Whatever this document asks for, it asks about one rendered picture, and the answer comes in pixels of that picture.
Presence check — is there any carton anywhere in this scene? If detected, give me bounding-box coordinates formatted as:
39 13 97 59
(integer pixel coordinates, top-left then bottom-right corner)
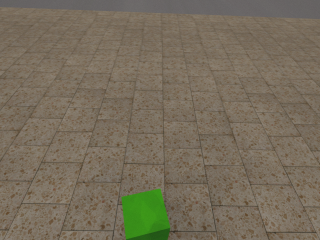
121 188 171 240

